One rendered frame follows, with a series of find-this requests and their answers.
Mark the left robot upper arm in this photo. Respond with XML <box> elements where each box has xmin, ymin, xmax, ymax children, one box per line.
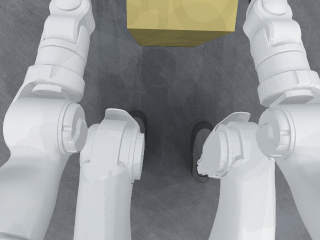
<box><xmin>0</xmin><ymin>97</ymin><xmax>88</xmax><ymax>240</ymax></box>

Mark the right robot foot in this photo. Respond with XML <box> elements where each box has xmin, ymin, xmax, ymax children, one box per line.
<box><xmin>190</xmin><ymin>121</ymin><xmax>213</xmax><ymax>183</ymax></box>

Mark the robot left forearm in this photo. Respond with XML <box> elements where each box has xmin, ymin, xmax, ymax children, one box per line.
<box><xmin>3</xmin><ymin>0</ymin><xmax>96</xmax><ymax>146</ymax></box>

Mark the right robot shin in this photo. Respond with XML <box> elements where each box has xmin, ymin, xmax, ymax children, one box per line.
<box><xmin>197</xmin><ymin>112</ymin><xmax>275</xmax><ymax>179</ymax></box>

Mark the carton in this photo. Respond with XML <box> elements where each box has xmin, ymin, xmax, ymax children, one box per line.
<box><xmin>126</xmin><ymin>0</ymin><xmax>238</xmax><ymax>48</ymax></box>

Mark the right robot upper arm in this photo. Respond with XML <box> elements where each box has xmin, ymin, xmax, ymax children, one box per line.
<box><xmin>255</xmin><ymin>103</ymin><xmax>320</xmax><ymax>240</ymax></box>

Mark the robot right forearm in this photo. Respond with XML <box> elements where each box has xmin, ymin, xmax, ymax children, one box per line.
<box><xmin>243</xmin><ymin>0</ymin><xmax>320</xmax><ymax>108</ymax></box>

